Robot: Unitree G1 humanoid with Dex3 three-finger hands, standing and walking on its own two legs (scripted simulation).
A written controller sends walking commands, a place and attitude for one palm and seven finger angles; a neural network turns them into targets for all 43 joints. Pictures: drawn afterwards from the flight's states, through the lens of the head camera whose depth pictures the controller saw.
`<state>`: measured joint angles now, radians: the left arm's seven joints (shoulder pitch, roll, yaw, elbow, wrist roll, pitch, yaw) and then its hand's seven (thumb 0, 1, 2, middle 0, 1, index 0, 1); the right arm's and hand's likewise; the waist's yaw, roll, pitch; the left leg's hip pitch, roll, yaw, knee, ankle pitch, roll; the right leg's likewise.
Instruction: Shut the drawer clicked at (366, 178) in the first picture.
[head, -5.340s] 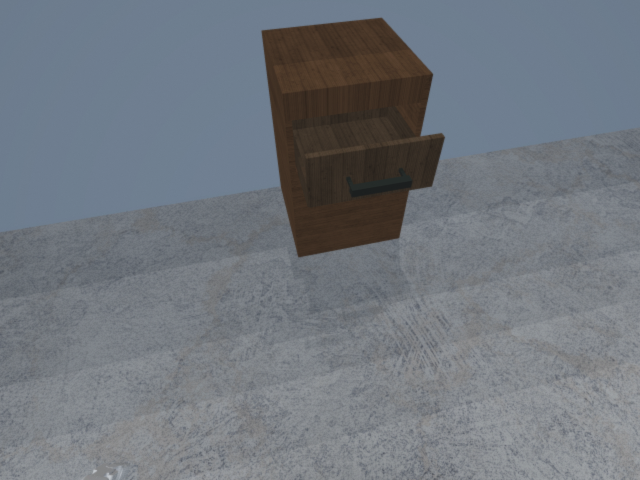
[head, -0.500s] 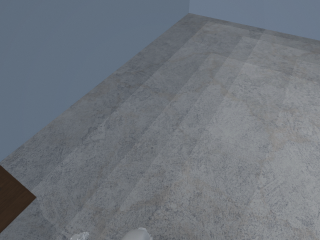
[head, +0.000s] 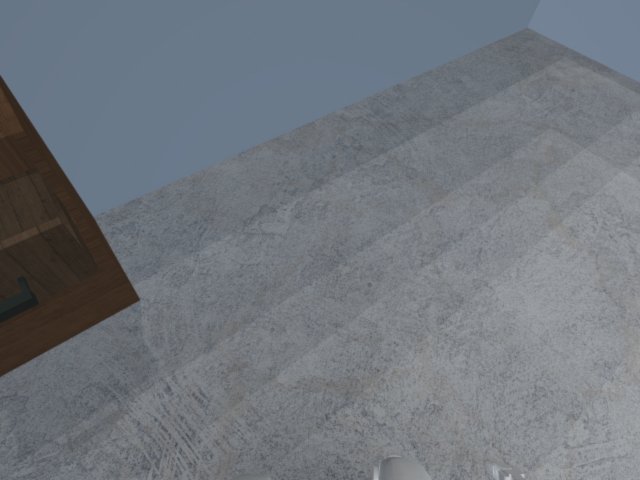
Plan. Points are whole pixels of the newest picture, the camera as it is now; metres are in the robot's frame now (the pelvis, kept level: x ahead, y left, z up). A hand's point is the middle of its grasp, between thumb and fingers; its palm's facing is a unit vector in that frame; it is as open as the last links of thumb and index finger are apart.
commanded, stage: turn to face it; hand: left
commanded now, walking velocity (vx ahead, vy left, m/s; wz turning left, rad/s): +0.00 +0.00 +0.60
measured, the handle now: out of the picture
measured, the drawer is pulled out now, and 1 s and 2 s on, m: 0.18 0.18 0.18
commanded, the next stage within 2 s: take the last steps up to it in 1.10 s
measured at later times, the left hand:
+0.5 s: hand out of the picture -0.02 +0.18 -0.16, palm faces +0.34 -0.91 -0.24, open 7.4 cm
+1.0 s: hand out of the picture -0.06 +0.24 -0.15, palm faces +0.54 -0.80 -0.25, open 7.4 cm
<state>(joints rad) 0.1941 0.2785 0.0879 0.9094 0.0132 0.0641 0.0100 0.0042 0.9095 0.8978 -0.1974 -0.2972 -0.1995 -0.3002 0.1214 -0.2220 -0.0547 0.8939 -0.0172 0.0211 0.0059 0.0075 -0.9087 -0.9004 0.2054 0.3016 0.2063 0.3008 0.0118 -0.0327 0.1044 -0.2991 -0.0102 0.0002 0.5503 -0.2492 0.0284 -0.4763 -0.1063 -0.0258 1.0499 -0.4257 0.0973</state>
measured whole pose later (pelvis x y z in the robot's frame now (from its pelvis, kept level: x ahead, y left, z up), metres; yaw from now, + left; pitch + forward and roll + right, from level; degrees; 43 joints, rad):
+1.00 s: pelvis -0.03 +0.01 +0.01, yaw +32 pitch -1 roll -1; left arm 0.15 0.23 0.06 0.92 0.01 0.06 0.02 0.00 0.91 0.90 -0.20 -0.30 -0.20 -0.30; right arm 0.21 -0.18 -0.04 0.95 -0.02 0.03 -0.01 0.01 -0.91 -0.90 0.21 0.30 0.21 0.30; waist -0.02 0.00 0.06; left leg -0.24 -0.07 -0.05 0.46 -0.20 0.06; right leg -0.37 -0.05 -0.01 0.85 -0.44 0.08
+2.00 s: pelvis +0.01 +0.12 +0.00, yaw +39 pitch -2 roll +0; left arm 0.15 0.19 0.06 1.04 0.02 0.02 -0.02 0.00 0.91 0.90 -0.19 -0.30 -0.20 -0.30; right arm 0.49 -0.09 -0.01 1.16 -0.02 -0.08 -0.04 0.01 -0.92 -0.90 0.20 0.30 0.20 0.30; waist -0.04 -0.04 0.05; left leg 0.09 -0.03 0.12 0.27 -0.33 0.04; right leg -0.62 -0.09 -0.07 0.95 -0.15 0.00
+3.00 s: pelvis +0.21 +0.17 +0.00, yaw +38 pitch -1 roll +2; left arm 0.29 0.15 0.03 1.07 0.02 0.00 0.04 0.00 0.91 0.90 -0.20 -0.30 -0.20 -0.30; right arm 0.16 -0.19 -0.06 1.07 0.00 0.04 -0.03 0.00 -0.92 -0.90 0.20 0.30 0.21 0.30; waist 0.01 0.04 0.05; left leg -0.31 0.04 0.03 0.63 -0.35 -0.02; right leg -0.22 0.00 -0.07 0.56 -0.33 -0.07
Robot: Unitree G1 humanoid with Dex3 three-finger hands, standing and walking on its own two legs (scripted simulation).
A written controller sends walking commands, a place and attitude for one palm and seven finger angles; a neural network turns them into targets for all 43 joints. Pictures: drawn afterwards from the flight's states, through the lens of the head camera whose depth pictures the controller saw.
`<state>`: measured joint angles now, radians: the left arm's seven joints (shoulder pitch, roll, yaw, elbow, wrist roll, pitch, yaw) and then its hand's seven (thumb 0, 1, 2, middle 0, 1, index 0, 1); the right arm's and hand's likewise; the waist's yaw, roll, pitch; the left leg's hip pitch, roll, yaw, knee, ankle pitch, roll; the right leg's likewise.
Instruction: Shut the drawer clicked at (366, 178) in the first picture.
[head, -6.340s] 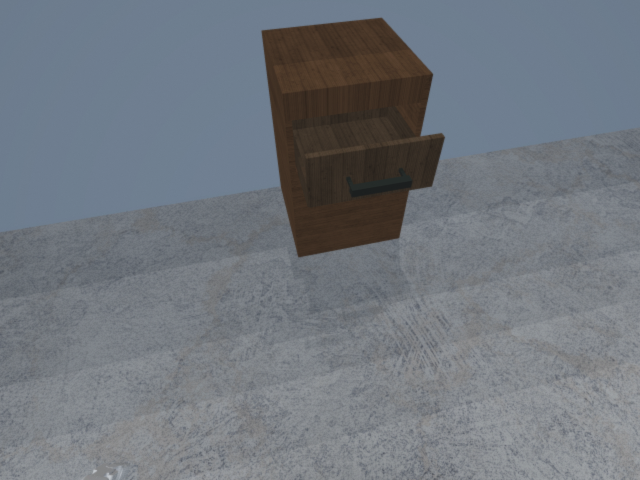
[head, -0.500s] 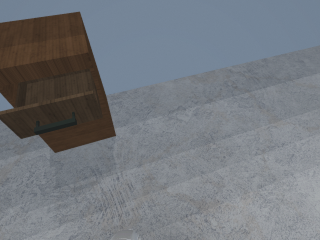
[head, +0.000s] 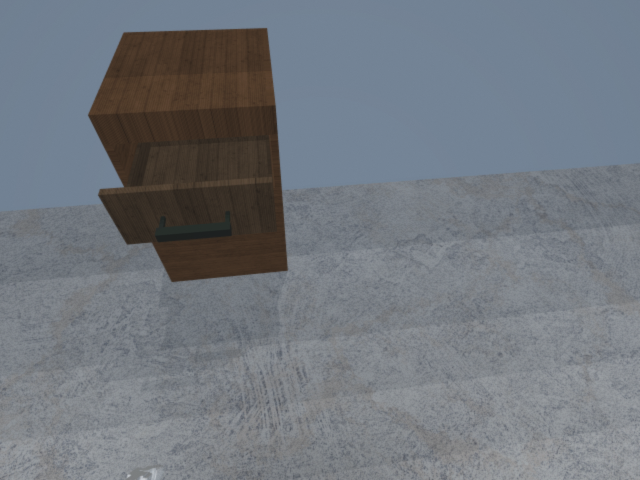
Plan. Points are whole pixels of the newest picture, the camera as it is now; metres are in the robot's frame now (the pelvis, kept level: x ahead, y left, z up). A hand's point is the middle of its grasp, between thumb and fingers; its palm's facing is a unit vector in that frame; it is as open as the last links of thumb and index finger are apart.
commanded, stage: turn to face it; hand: left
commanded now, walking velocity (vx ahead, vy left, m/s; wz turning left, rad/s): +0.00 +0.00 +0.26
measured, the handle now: (194, 224) +0.68 +0.33 -0.24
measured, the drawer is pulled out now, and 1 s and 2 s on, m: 0.18 0.18 0.18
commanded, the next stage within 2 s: take the last steps up to it in 0.10 s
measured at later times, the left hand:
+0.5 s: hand out of the picture -0.08 +0.17 -0.16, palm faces +0.24 -0.95 -0.21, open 7.3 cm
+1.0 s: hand (146, 471) +0.16 +0.26 -0.17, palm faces +0.12 -0.98 -0.16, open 7.4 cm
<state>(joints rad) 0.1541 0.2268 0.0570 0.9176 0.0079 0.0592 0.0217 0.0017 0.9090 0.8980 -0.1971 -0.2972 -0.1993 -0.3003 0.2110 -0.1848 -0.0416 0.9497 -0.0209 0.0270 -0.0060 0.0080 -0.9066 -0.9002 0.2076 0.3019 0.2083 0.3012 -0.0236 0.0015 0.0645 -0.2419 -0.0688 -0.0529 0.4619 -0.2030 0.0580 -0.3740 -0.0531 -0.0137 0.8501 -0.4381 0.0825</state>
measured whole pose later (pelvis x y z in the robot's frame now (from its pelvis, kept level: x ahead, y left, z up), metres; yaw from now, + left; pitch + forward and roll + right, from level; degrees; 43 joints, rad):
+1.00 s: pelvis +0.10 +0.07 +0.00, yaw +7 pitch -2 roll +0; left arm 0.15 0.19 0.06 1.04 0.02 0.02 -0.02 0.00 0.91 0.90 -0.19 -0.30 -0.20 -0.30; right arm 0.49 -0.09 -0.01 1.16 -0.02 -0.08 -0.04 0.01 -0.92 -0.90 0.20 0.30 0.20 0.30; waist -0.04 -0.04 0.05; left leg 0.09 -0.03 0.12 0.27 -0.33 0.04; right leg -0.62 -0.09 -0.07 0.95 -0.15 0.00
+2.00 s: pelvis +0.28 +0.01 +0.00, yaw +5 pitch -1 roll +2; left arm 0.29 0.15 0.03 1.07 0.02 0.00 0.04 0.00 0.91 0.90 -0.20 -0.30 -0.20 -0.30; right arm 0.16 -0.19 -0.06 1.07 0.00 0.04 -0.03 0.00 -0.92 -0.90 0.20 0.30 0.21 0.30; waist 0.01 0.04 0.05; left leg -0.31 0.04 0.03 0.63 -0.35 -0.02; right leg -0.22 0.00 -0.07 0.56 -0.33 -0.07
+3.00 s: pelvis +0.23 +0.07 +0.00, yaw +6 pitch -1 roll +0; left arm 0.35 0.14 0.00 1.08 0.02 -0.01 0.04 0.00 0.91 0.90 -0.20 -0.30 -0.20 -0.30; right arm 0.33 -0.14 0.01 1.06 -0.02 -0.01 -0.03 0.02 -0.93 -0.90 0.20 0.30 0.20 0.30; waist 0.00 -0.01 -0.01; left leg -0.23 -0.06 0.06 0.47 -0.22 0.08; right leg -0.24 -0.05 -0.06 0.48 -0.21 0.01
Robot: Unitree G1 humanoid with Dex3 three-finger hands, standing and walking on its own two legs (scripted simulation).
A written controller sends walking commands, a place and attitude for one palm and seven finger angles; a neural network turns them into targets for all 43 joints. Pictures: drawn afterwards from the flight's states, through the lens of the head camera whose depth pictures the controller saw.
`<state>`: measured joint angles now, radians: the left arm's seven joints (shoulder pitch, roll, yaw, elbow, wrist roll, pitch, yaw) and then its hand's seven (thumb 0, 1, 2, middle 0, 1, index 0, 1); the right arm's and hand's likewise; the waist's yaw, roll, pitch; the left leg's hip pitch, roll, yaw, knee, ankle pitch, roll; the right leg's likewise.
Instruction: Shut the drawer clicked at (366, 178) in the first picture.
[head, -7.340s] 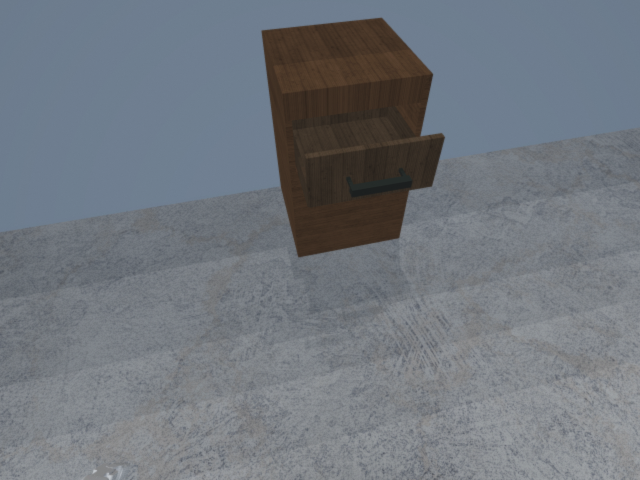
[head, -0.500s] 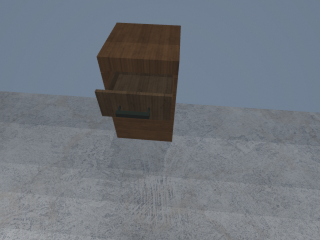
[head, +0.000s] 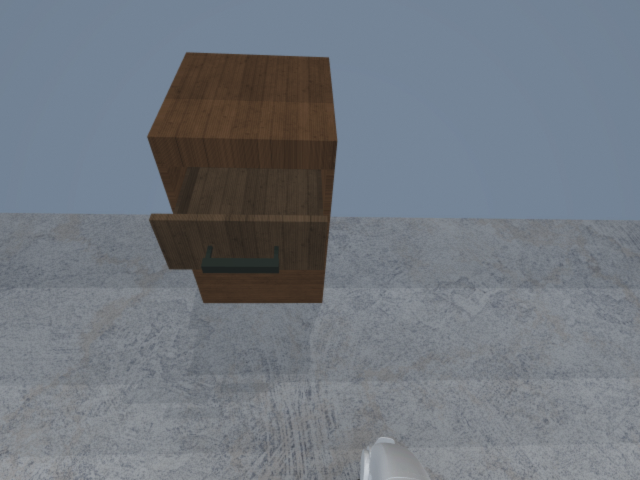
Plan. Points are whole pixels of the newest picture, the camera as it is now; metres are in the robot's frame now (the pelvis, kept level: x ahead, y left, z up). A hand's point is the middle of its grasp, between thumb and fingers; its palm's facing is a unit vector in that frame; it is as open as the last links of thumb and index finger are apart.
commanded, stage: take the last steps up to it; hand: left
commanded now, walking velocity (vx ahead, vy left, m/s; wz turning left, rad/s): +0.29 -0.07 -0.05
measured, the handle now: (242, 257) +0.61 +0.18 -0.24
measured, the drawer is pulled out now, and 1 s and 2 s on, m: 0.18 0.18 0.18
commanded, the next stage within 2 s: come to a stop and stand still in 0.36 s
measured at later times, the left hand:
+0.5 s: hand (223, 462) +0.18 +0.14 -0.17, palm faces +0.07 -0.97 -0.21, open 7.2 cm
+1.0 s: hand (246, 460) +0.19 +0.11 -0.16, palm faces +0.03 -0.96 -0.29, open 7.3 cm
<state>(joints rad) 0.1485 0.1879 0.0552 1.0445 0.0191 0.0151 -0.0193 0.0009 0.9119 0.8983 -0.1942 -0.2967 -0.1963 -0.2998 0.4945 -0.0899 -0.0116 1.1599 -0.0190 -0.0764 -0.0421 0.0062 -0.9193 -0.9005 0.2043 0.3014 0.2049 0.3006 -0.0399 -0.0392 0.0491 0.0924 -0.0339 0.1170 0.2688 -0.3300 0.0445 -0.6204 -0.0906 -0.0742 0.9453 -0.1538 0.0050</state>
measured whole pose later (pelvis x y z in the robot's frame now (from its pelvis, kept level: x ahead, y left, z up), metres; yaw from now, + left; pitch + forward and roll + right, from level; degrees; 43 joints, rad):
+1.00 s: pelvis +0.18 -0.08 +0.00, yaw -2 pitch -1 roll +2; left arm 0.29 0.15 0.03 1.07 0.02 0.00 0.04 0.00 0.91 0.90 -0.20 -0.30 -0.20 -0.30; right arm 0.16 -0.19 -0.06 1.07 0.00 0.04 -0.03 0.00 -0.92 -0.90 0.20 0.30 0.21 0.30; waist 0.01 0.04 0.05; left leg -0.31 0.04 0.03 0.63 -0.35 -0.02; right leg -0.22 0.00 -0.07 0.56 -0.33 -0.07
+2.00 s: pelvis +0.14 -0.02 +0.00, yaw -1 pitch -1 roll +0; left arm 0.35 0.14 0.00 1.08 0.02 -0.01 0.04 0.00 0.91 0.90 -0.20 -0.30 -0.20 -0.30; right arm 0.33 -0.14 0.01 1.06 -0.02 -0.01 -0.03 0.02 -0.93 -0.90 0.20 0.30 0.20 0.30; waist 0.00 -0.01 -0.01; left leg -0.23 -0.06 0.06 0.47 -0.22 0.08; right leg -0.24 -0.05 -0.06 0.48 -0.21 0.01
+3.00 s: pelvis +0.14 -0.03 -0.01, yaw +0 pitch -3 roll +0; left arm 0.28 0.17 -0.01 1.04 0.01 0.00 0.05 0.00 0.91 0.90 -0.20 -0.30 -0.20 -0.30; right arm 0.23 -0.19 0.01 0.98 -0.01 0.00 -0.02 0.01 -0.92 -0.90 0.20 0.30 0.20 0.30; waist -0.01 0.01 0.04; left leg -0.23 -0.04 0.04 0.56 -0.28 0.06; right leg -0.23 -0.03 -0.07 0.55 -0.27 0.00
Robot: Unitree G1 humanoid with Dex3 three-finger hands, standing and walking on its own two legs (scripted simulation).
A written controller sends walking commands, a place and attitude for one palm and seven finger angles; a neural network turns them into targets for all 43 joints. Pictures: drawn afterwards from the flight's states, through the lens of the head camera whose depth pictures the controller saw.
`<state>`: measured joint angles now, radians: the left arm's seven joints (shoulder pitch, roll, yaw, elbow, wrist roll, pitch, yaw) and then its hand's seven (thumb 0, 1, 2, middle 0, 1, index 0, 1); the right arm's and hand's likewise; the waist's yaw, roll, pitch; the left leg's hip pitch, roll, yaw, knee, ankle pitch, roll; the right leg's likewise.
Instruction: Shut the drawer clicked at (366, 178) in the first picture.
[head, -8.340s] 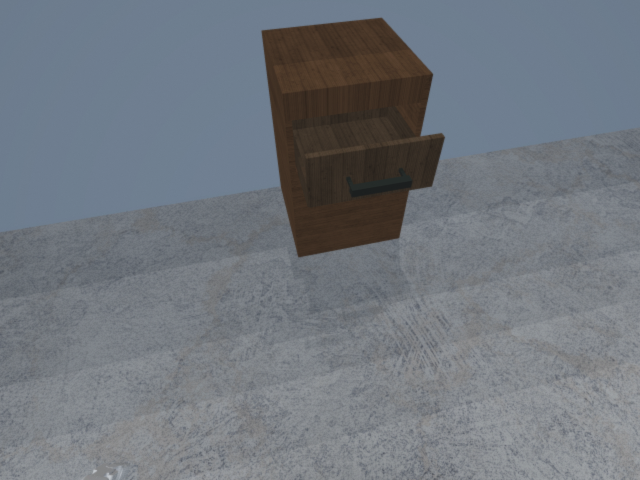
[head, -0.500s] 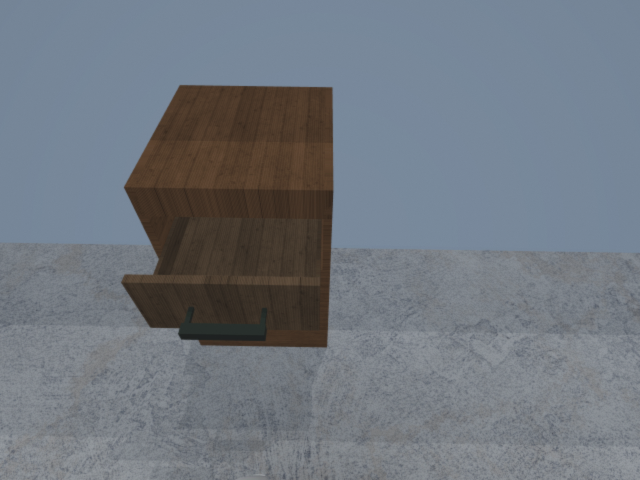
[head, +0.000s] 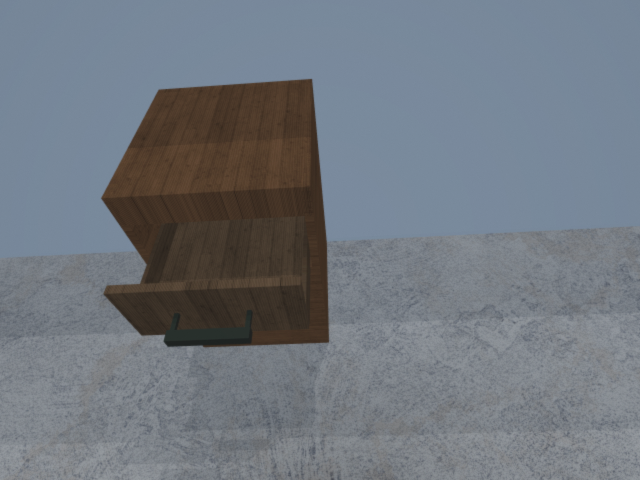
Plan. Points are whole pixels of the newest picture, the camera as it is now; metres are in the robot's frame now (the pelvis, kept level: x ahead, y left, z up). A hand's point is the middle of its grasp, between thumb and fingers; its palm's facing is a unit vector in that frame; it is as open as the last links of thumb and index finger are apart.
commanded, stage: come to a stop and stand still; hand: left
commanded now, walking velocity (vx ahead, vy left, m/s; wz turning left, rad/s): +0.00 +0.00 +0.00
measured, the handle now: (210, 326) +0.43 +0.28 -0.23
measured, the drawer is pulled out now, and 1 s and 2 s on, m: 0.18 0.18 0.18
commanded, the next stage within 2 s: look again from close up in 0.44 s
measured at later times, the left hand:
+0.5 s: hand out of the picture -0.03 +0.15 -0.17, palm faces +0.09 -0.98 -0.19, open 7.3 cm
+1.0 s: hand out of the picture -0.06 +0.23 -0.18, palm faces +0.05 -0.98 -0.17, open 7.3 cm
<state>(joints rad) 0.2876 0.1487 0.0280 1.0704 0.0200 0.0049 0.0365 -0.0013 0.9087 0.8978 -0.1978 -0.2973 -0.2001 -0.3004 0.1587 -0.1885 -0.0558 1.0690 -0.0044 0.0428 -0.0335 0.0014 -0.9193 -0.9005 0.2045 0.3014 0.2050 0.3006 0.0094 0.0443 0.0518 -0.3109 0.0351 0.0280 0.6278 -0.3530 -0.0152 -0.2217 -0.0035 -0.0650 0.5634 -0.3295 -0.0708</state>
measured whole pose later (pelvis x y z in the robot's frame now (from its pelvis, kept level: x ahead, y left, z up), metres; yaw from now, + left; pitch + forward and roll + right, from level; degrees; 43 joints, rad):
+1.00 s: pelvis -0.04 +0.07 +0.00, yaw +1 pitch -1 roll +0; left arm 0.35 0.14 0.00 1.08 0.02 -0.01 0.04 0.00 0.91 0.90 -0.20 -0.30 -0.20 -0.30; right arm 0.33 -0.14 0.01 1.06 -0.02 -0.01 -0.03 0.02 -0.93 -0.90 0.20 0.30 0.20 0.30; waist 0.00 -0.01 -0.01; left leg -0.23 -0.06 0.06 0.47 -0.22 0.08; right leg -0.24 -0.05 -0.06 0.48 -0.21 0.01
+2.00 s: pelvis -0.04 +0.05 +0.00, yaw +2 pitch -3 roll +0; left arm 0.28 0.17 -0.01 1.04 0.01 0.00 0.05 0.00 0.91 0.90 -0.20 -0.30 -0.20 -0.30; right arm 0.23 -0.19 0.01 0.98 -0.01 0.00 -0.02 0.01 -0.92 -0.90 0.20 0.30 0.20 0.30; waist -0.01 0.01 0.04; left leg -0.23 -0.04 0.04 0.56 -0.28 0.06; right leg -0.23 -0.03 -0.07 0.55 -0.27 0.00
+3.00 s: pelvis -0.02 +0.06 +0.01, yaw +2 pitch -2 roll +0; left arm 0.32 0.12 -0.02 1.11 0.01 -0.01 0.04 0.00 0.91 0.90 -0.20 -0.30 -0.20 -0.30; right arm 0.30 -0.14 0.03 1.13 -0.01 -0.03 -0.03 0.01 -0.92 -0.90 0.20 0.30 0.20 0.30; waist 0.00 -0.01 0.02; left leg -0.17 -0.07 0.04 0.41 -0.22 0.08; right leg -0.17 -0.04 -0.05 0.42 -0.22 0.02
